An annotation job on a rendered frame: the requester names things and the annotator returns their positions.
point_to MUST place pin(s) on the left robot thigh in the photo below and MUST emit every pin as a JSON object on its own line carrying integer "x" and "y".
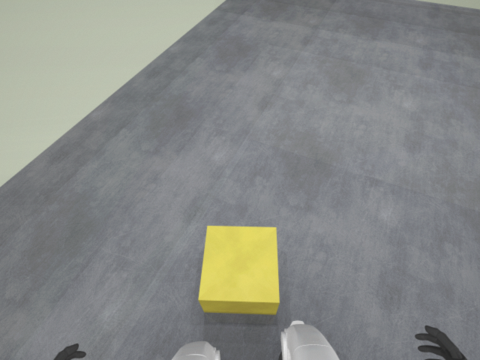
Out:
{"x": 200, "y": 350}

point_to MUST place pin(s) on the robot thigh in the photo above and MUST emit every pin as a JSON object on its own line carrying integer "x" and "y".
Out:
{"x": 200, "y": 350}
{"x": 305, "y": 342}

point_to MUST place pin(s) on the carton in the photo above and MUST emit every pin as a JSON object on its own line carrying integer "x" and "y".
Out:
{"x": 240, "y": 270}

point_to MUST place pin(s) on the robot right hand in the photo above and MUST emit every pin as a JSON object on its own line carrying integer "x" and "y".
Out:
{"x": 447, "y": 349}

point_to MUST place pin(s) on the robot left hand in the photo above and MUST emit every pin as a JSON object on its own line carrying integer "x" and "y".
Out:
{"x": 70, "y": 352}

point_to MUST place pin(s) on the right robot thigh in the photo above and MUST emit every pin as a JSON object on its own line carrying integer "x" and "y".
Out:
{"x": 305, "y": 342}

